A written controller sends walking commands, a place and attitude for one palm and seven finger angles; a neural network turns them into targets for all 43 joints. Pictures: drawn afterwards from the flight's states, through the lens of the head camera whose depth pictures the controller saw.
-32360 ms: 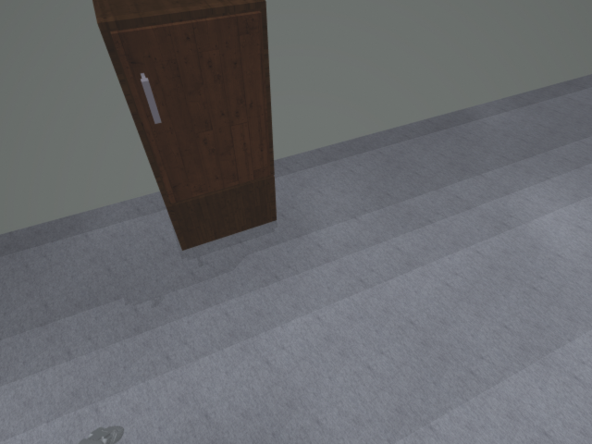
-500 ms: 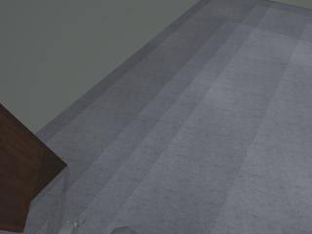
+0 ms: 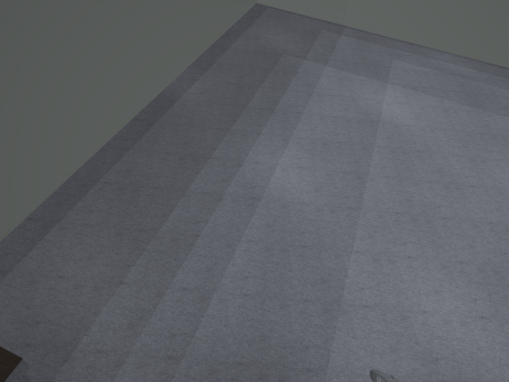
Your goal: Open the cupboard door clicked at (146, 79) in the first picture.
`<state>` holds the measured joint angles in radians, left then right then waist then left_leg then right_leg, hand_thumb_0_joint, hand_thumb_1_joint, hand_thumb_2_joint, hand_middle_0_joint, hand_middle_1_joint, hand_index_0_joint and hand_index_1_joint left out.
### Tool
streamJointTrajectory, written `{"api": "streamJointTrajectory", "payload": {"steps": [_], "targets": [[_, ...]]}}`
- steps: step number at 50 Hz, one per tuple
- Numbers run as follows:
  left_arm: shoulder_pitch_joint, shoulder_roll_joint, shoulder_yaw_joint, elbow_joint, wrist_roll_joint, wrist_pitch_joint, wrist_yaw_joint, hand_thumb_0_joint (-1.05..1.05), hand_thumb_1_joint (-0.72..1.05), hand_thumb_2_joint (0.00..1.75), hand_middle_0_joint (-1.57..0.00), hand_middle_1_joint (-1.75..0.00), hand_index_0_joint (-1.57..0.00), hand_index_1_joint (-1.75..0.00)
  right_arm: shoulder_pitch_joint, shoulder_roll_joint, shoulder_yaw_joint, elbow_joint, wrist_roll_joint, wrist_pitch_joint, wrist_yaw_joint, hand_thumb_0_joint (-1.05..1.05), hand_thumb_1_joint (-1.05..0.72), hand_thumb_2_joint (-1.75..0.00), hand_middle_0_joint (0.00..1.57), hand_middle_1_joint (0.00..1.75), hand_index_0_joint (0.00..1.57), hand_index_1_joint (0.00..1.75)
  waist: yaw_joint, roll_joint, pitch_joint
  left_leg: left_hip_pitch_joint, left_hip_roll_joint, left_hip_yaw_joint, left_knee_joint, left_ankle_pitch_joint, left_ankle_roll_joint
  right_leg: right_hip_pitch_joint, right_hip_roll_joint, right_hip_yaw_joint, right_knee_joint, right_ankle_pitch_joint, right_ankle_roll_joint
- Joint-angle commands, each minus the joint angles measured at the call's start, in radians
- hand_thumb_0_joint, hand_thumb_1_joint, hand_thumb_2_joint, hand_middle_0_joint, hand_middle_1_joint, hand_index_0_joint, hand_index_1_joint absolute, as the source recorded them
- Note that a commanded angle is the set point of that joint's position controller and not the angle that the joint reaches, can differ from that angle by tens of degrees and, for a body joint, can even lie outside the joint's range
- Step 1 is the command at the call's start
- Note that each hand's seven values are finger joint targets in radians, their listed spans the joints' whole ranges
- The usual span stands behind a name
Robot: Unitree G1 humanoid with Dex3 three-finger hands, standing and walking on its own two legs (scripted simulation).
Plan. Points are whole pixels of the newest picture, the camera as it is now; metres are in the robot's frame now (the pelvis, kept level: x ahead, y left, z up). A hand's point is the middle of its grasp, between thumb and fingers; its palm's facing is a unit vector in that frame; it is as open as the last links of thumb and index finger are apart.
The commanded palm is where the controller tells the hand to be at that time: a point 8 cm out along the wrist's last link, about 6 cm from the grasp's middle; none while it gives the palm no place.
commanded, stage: walk to a spot facing it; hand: left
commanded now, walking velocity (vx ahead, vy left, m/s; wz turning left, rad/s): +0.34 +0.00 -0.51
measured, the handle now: out of the picture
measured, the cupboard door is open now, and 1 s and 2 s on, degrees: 43 43 43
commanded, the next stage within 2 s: turn to face it in 0.82 s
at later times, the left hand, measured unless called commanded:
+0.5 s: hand (237, 265) +0.37 +0.06 -0.16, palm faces -0.29 -0.94 -0.20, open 7.4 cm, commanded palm none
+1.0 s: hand (244, 279) +0.34 +0.04 -0.18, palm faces -0.13 -0.98 -0.12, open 7.4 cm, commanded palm none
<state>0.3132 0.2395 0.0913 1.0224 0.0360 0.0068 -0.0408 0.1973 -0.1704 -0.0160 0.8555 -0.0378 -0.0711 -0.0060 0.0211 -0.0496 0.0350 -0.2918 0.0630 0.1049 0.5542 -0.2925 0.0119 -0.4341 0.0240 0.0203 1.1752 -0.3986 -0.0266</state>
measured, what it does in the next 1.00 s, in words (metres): walks ahead: right foot, then left foot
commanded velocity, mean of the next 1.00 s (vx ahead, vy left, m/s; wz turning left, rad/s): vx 0.30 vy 0.00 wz -0.07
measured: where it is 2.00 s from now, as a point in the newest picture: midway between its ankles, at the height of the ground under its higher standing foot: (301, 290)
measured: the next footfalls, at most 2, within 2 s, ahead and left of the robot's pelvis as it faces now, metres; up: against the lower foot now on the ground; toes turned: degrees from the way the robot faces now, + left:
right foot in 0.36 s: +0.27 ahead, -0.15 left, +0.00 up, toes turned -18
left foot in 0.98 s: +0.57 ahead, -0.07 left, +0.00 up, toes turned -8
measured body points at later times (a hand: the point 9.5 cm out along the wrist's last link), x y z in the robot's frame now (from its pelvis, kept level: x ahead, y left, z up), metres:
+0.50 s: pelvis +0.20 -0.09 -0.01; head +0.25 -0.11 +0.44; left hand +0.38 +0.11 -0.15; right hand +0.09 -0.29 -0.16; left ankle +0.15 +0.09 -0.63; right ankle +0.23 -0.13 -0.74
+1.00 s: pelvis +0.44 -0.12 -0.01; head +0.47 -0.12 +0.43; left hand +0.35 +0.09 -0.16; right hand +0.51 -0.37 -0.15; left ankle +0.53 -0.06 -0.74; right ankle +0.24 -0.14 -0.71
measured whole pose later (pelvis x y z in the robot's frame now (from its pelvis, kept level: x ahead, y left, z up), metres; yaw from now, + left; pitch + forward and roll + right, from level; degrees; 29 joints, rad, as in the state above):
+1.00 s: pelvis +0.44 -0.12 -0.01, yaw -14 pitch +1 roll +0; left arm 0.51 0.10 0.00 1.19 0.01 -0.07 0.02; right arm 0.07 -0.15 -0.03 0.99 -0.02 -0.05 0.01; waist 0.03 -0.02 0.05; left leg -0.41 0.00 0.13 0.60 -0.17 0.08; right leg 0.00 0.06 -0.09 0.64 -0.43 -0.04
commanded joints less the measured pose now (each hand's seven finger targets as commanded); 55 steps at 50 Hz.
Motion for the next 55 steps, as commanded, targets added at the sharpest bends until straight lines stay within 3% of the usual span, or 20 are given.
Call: {"api": "streamJointTrajectory", "payload": {"steps": [1,4,11,14,16,17,18,19,20,23,25,32,42,46,47,48,49,50,52,55], "targets": [[-0.099,0.004,-0.006,-0.135,-0.003,-0.033,-0.017,0.00,0.90,0.90,-0.20,-0.30,-0.20,-0.30,0.193,-0.139,-0.032,0.035,0.006,-0.020,-0.028,0.00,-0.90,-0.90,0.20,0.30,0.20,0.30,-0.038,0.207,-0.005,0.259,0.251,-0.133,-0.279,0.450,0.043,-0.304,-0.090,-0.009,0.116,0.129,0.026],[-0.134,-0.018,-0.017,-0.142,-0.004,-0.019,-0.020,0.00,0.90,0.90,-0.20,-0.30,-0.20,-0.30,0.244,-0.138,-0.030,0.070,0.010,-0.022,-0.028,0.00,-0.90,-0.90,0.20,0.30,0.20,0.30,-0.037,0.220,-0.027,0.313,0.232,-0.011,-0.266,0.566,0.041,-0.325,-0.089,-0.045,0.027,0.177,0.028],[-0.336,-0.020,-0.035,-0.189,-0.010,-0.014,-0.027,0.00,0.90,0.90,-0.20,-0.30,-0.20,-0.30,0.312,-0.147,-0.028,0.123,0.000,-0.007,-0.022,0.00,-0.90,-0.90,0.20,0.30,0.20,0.30,-0.074,0.191,0.082,0.255,0.260,0.067,-0.312,0.523,0.065,-0.177,-0.084,-0.133,-0.405,0.244,-0.008],[-0.285,0.008,-0.027,-0.176,-0.012,-0.016,-0.019,0.00,0.90,0.90,-0.20,-0.30,-0.20,-0.30,0.303,-0.177,-0.032,0.144,0.000,-0.001,-0.022,0.00,-0.90,-0.90,0.20,0.30,0.20,0.30,-0.027,0.184,0.054,0.277,0.285,0.100,-0.212,0.765,0.065,-0.036,-0.041,-0.158,-0.460,0.174,-0.052],[-0.085,0.046,-0.012,-0.118,-0.011,-0.030,-0.008,0.00,0.90,0.90,-0.20,-0.30,-0.20,-0.30,0.255,-0.206,-0.036,0.136,0.007,0.003,-0.022,0.00,-0.90,-0.90,0.20,0.30,0.20,0.30,0.073,0.149,-0.042,0.214,0.257,0.129,0.040,0.876,0.035,0.254,0.002,-0.178,-0.543,0.167,-0.085],[0.093,0.112,0.006,-0.063,-0.005,-0.042,0.003,0.00,0.90,0.90,-0.20,-0.30,-0.20,-0.30,0.223,-0.195,-0.033,0.125,0.019,0.001,-0.012,0.00,-0.90,-0.90,0.20,0.30,0.20,0.30,0.156,0.067,-0.139,0.054,0.201,0.157,0.284,0.729,-0.001,0.537,-0.050,-0.094,-0.603,0.195,-0.118],[0.210,0.227,0.038,-0.037,-0.005,-0.050,0.021,0.00,0.90,0.90,-0.20,-0.30,-0.20,-0.30,0.264,-0.121,-0.024,0.103,0.039,0.000,-0.008,0.00,-0.90,-0.90,0.20,0.30,0.20,0.30,0.177,-0.193,-0.281,-0.255,0.018,0.152,0.649,-0.145,-0.055,0.792,-0.358,0.388,-0.713,0.218,-0.226],[0.182,0.274,0.040,-0.040,-0.033,-0.047,0.033,0.00,0.90,0.90,-0.20,-0.30,-0.20,-0.30,0.213,-0.125,-0.030,0.078,0.041,0.004,-0.008,0.00,-0.90,-0.90,0.20,0.30,0.20,0.30,0.146,-0.231,-0.282,-0.388,-0.011,-0.007,0.854,-0.313,-0.045,0.773,-0.452,0.598,-0.851,0.296,-0.254],[0.101,0.236,0.031,-0.058,-0.040,-0.044,0.040,0.00,0.90,0.90,-0.20,-0.30,-0.20,-0.30,0.161,-0.135,-0.042,0.076,0.036,0.006,-0.006,0.00,-0.90,-0.90,0.20,0.30,0.20,0.30,0.110,-0.076,-0.114,-0.435,0.045,-0.077,0.867,-0.199,-0.039,0.642,-0.432,0.475,-0.878,0.314,-0.246],[-0.056,0.101,-0.011,-0.090,-0.036,-0.067,0.048,0.00,0.90,0.90,-0.20,-0.30,-0.20,-0.30,0.177,-0.089,-0.040,0.128,0.021,0.025,-0.010,0.00,-0.90,-0.90,0.20,0.30,0.20,0.30,-0.012,-0.013,-0.048,-0.277,0.110,-0.102,0.721,-0.029,-0.051,0.324,-0.303,0.206,-0.890,0.520,-0.156],[-0.068,0.076,-0.020,-0.083,-0.029,-0.080,0.046,0.00,0.90,0.90,-0.20,-0.30,-0.20,-0.30,0.225,-0.055,-0.035,0.155,0.014,0.047,-0.005,0.00,-0.90,-0.90,0.20,0.30,0.20,0.30,-0.055,-0.002,-0.036,-0.217,0.102,-0.082,0.633,-0.004,-0.058,0.221,-0.255,0.134,-0.921,0.517,-0.154],[0.064,0.014,-0.029,0.000,-0.029,-0.107,0.049,0.00,0.90,0.90,-0.20,-0.30,-0.20,-0.30,0.055,-0.044,-0.047,0.110,0.018,0.054,0.011,0.00,-0.90,-0.90,0.20,0.30,0.20,0.30,-0.023,-0.030,0.006,-0.383,0.084,-0.085,0.449,0.144,-0.065,0.358,-0.217,0.132,-0.985,0.510,-0.094],[0.230,0.024,-0.051,0.095,-0.018,-0.112,0.074,0.00,0.90,0.90,-0.20,-0.30,-0.20,-0.30,-0.213,-0.042,-0.034,0.055,0.028,0.039,0.028,0.00,-0.90,-0.90,0.20,0.30,0.20,0.30,0.025,-0.003,0.076,-0.403,0.006,-0.018,0.211,0.091,-0.022,0.565,-0.264,0.083,-0.908,0.937,-0.094],[0.209,0.052,-0.049,0.111,-0.021,-0.115,0.077,0.00,0.90,0.90,-0.20,-0.30,-0.20,-0.30,-0.055,-0.048,-0.029,0.118,0.024,0.021,0.006,0.00,-0.90,-0.90,0.20,0.30,0.20,0.30,-0.059,-0.050,-0.013,-0.091,-0.126,0.079,0.029,0.084,0.034,0.551,-0.209,-0.005,-0.678,1.363,-0.051],[0.188,0.054,-0.050,0.114,-0.023,-0.114,0.078,0.00,0.90,0.90,-0.20,-0.30,-0.20,-0.30,0.070,-0.080,-0.037,0.161,0.021,0.020,-0.001,0.00,-0.90,-0.90,0.20,0.30,0.20,0.30,-0.115,-0.048,-0.067,0.107,-0.113,0.059,-0.030,0.215,0.056,0.455,-0.200,-0.040,-0.532,1.306,-0.021],[0.178,0.044,-0.053,0.098,-0.034,-0.114,0.075,0.00,0.90,0.90,-0.20,-0.30,-0.20,-0.30,0.211,-0.135,-0.050,0.194,0.013,0.017,-0.010,0.00,-0.90,-0.90,0.20,0.30,0.20,0.30,-0.168,-0.002,-0.161,0.384,0.026,-0.094,0.006,0.502,0.124,0.242,-0.154,-0.075,-0.322,1.021,0.015],[0.213,-0.013,-0.066,0.077,-0.053,-0.116,0.072,0.00,0.90,0.90,-0.20,-0.30,-0.20,-0.30,0.317,-0.216,-0.064,0.207,0.001,0.013,-0.021,0.00,-0.90,-0.90,0.20,0.30,0.20,0.30,-0.173,0.202,-0.307,0.611,0.320,-0.469,0.021,0.894,0.299,-0.016,-0.029,-0.109,0.067,0.239,0.045],[0.163,-0.018,-0.065,0.037,-0.044,-0.115,0.080,0.00,0.90,0.90,-0.20,-0.30,-0.20,-0.30,0.318,-0.216,-0.059,0.206,0.026,0.028,-0.024,0.00,-0.90,-0.90,0.20,0.30,0.20,0.30,-0.141,0.172,-0.296,0.526,0.401,-0.560,-0.072,1.100,0.363,-0.073,-0.011,-0.021,0.207,-0.163,0.023],[0.054,-0.025,-0.054,-0.002,-0.026,-0.082,0.083,0.00,0.90,0.90,-0.20,-0.30,-0.20,-0.30,0.185,-0.165,-0.046,0.170,0.027,0.021,-0.034,0.00,-0.90,-0.90,0.20,0.30,0.20,0.30,-0.085,0.120,-0.037,0.210,0.345,-0.452,-0.175,0.855,0.298,-0.150,-0.081,0.023,0.200,-0.091,0.053],[0.078,-0.056,-0.042,-0.003,-0.014,-0.035,0.062,0.00,0.90,0.90,-0.20,-0.30,-0.20,-0.30,0.093,-0.117,-0.028,0.145,0.023,0.011,-0.036,0.00,-0.90,-0.90,0.20,0.30,0.20,0.30,0.002,0.107,0.003,-0.005,0.202,-0.264,-0.216,0.785,0.189,-0.033,-0.099,-0.010,0.030,0.003,0.081]]}}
